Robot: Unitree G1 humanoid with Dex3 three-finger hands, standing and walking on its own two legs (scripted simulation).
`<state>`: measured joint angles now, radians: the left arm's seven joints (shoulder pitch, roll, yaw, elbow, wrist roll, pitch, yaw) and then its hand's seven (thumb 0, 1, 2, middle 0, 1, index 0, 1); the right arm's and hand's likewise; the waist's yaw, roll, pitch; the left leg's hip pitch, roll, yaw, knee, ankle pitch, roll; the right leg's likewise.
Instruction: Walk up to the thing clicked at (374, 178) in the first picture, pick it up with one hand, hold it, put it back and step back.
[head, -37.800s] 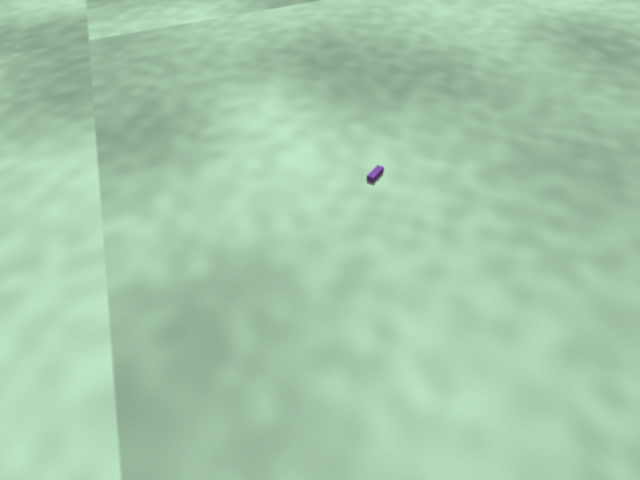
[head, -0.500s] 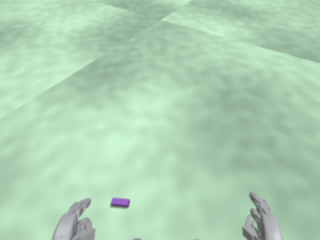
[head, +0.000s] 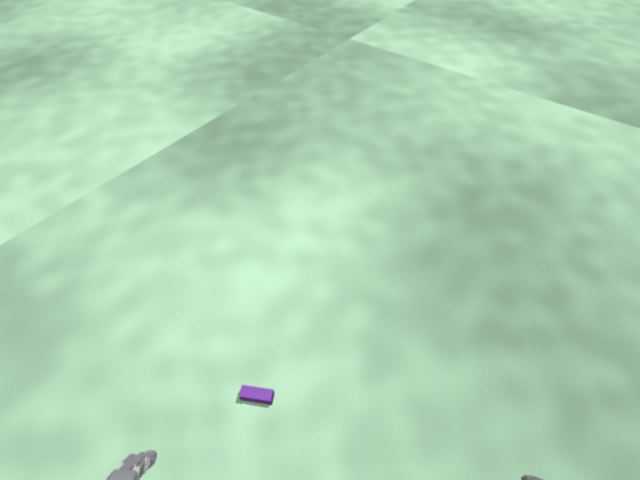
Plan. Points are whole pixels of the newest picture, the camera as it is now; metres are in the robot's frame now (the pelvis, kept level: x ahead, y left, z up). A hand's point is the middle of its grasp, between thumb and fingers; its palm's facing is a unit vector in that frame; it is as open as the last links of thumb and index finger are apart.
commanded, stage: stand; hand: left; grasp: from above
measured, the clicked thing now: (256, 394) +0.45 +0.24 -0.74
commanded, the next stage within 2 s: none
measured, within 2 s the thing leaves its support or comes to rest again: neither
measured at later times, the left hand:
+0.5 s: hand out of the picture +0.03 +0.24 -0.14, palm faces +0.05 -0.94 -0.35, open 7.4 cm
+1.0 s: hand out of the picture +0.06 +0.23 -0.13, palm faces +0.04 -0.94 -0.33, open 7.4 cm
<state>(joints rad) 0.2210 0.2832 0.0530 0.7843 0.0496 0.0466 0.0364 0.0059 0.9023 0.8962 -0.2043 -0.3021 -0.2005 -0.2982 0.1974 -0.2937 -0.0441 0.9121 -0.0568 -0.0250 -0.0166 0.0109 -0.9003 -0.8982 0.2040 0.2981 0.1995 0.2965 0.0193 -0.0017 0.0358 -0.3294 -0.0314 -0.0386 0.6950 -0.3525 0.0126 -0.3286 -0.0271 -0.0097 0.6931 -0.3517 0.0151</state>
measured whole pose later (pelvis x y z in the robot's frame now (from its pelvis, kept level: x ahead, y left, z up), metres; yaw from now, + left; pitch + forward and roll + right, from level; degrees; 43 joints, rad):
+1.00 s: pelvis +0.01 -0.01 +0.03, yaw +1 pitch -4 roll +0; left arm 0.11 0.29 0.04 1.17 0.02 0.00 0.02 0.00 0.90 0.90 -0.21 -0.30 -0.20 -0.30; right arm 0.13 -0.31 -0.01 1.14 -0.02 0.00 -0.02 0.01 -0.90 -0.90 0.20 0.30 0.20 0.30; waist 0.01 0.02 0.08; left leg -0.09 -0.01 -0.07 0.34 -0.18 -0.01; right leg -0.08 -0.01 -0.04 0.33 -0.18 0.00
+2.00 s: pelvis +0.01 -0.02 +0.03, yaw +1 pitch -3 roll +0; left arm 0.11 0.32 0.03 1.15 0.02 -0.01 0.01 0.00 0.90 0.90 -0.21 -0.30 -0.20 -0.30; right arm 0.12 -0.34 0.00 1.13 -0.02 -0.01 -0.01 0.01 -0.90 -0.90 0.20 0.30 0.20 0.30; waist 0.01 0.02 0.06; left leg -0.09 0.01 -0.07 0.32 -0.18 -0.02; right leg -0.08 0.00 -0.04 0.32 -0.18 -0.01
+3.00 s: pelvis -0.10 +0.05 +0.00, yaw -3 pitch -3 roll -1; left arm 0.15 0.34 0.07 0.88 0.03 0.04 0.01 0.00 0.90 0.90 -0.21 -0.30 -0.20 -0.30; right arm 0.08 -0.37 -0.05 0.87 0.00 0.05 -0.02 0.01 -0.90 -0.90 0.21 0.30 0.20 0.30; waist -0.01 0.05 0.20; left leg -0.37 -0.03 -0.01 0.81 -0.43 0.03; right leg -0.25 0.06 0.02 0.64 -0.33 -0.04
